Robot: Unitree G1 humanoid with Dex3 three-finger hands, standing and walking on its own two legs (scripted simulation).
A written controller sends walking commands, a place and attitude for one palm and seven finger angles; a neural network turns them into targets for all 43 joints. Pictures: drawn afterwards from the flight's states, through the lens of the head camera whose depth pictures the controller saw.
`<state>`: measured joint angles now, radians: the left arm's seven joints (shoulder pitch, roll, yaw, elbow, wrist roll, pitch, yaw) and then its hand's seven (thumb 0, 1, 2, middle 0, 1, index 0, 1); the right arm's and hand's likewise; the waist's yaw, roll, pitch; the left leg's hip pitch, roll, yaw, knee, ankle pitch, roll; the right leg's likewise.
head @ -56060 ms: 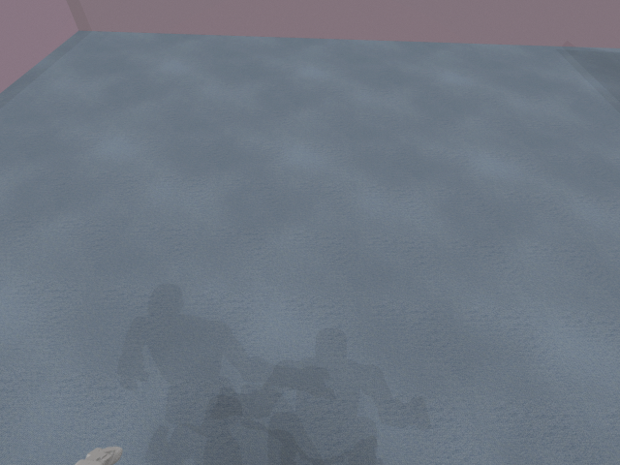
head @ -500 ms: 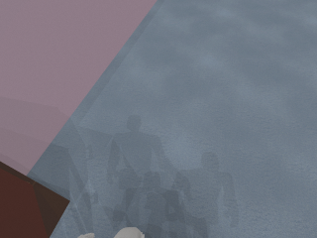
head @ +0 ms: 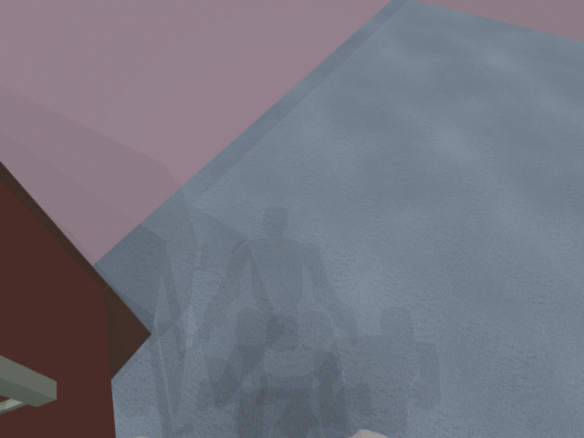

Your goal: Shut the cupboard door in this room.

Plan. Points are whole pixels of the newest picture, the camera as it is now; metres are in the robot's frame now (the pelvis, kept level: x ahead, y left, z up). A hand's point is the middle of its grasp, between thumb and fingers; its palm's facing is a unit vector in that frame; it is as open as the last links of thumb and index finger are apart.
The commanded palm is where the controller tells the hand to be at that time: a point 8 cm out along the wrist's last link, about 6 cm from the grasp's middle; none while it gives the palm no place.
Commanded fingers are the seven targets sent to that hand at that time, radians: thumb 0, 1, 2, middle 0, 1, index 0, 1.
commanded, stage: turn or walk to find it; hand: left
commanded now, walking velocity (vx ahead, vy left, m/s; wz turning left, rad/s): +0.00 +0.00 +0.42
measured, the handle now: out of the picture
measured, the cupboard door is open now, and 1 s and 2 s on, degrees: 54 54 54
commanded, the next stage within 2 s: stand and wait in 0.46 s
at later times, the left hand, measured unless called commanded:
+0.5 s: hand out of the picture -0.02 +0.18 -0.17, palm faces +0.30 -0.92 -0.25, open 7.4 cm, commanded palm none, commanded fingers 0.00 0.90 0.90 -0.20 -0.30 -0.20 -0.30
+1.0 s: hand out of the picture +0.00 +0.16 -0.16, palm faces +0.44 -0.86 -0.25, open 7.4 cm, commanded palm none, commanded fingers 0.00 0.90 0.90 -0.20 -0.30 -0.20 -0.30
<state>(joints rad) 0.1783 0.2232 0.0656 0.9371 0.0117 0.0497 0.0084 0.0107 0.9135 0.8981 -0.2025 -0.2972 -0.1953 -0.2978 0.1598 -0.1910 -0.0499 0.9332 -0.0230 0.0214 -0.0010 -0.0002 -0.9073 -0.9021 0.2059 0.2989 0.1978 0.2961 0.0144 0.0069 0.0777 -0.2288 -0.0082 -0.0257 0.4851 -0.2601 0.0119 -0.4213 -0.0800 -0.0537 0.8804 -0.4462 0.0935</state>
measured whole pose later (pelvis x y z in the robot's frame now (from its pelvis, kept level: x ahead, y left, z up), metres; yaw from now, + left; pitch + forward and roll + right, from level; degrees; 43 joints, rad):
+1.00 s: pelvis +0.00 -0.04 -0.01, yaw +24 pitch -1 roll +1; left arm 0.19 0.14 0.04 0.95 0.02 -0.01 0.02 0.01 0.91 0.90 -0.21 -0.30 -0.20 -0.30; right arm 0.19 -0.22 -0.08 1.00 -0.01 0.06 0.00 0.00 -0.92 -0.90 0.21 0.30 0.20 0.30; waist 0.00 0.06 0.09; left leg -0.40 -0.02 -0.02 1.02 -0.48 -0.04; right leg -0.26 -0.08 -0.18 0.58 -0.31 -0.03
